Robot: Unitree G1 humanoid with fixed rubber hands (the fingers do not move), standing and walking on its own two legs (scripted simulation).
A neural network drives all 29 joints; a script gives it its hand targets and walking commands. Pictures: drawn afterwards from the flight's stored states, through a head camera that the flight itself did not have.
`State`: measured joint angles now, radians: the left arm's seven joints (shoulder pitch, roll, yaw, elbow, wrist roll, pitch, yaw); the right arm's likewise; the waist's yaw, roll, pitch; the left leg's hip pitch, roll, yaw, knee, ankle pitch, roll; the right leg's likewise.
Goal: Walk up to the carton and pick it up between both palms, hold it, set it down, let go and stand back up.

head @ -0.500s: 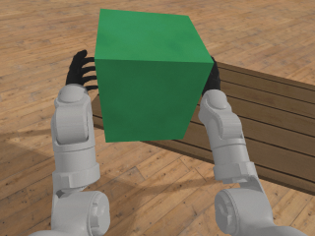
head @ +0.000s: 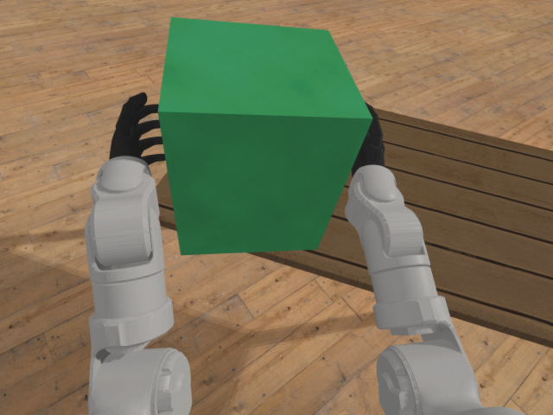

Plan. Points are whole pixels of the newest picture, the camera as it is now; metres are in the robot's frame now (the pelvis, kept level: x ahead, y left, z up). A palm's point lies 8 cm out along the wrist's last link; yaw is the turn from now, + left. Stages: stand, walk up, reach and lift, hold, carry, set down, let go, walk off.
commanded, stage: hold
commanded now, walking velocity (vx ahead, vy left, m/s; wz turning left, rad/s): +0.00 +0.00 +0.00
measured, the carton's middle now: (252, 146) +0.43 +0.00 +0.16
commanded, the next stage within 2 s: none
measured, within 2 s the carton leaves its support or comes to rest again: neither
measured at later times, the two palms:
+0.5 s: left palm (132, 156) +0.35 +0.14 +0.21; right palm (377, 154) +0.36 -0.15 +0.21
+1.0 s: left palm (127, 152) +0.35 +0.15 +0.22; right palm (375, 151) +0.36 -0.15 +0.21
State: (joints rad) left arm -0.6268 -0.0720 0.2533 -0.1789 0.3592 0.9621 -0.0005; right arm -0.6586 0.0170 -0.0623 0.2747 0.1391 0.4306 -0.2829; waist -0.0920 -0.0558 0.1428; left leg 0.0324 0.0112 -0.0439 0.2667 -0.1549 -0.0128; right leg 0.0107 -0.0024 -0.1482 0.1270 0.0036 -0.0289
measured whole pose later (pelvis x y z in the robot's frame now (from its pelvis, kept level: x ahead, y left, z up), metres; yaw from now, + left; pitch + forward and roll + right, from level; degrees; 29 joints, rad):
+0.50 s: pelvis +0.00 -0.01 +0.00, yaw +1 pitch -10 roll -1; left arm -0.62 -0.06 0.26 -0.24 0.39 1.01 -0.04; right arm -0.66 0.01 -0.03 0.23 0.18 0.47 -0.32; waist -0.11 -0.09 0.14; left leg 0.07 0.03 -0.06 0.28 -0.17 -0.03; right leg 0.05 0.01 -0.16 0.14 -0.02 -0.04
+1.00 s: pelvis +0.00 -0.01 +0.00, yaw +1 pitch -11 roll -1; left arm -0.66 -0.05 0.26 -0.21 0.39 1.02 -0.05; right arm -0.68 0.02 -0.06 0.25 0.17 0.47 -0.31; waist -0.11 -0.10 0.15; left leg 0.07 0.02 -0.06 0.28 -0.17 -0.03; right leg 0.05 0.01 -0.16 0.15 -0.02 -0.04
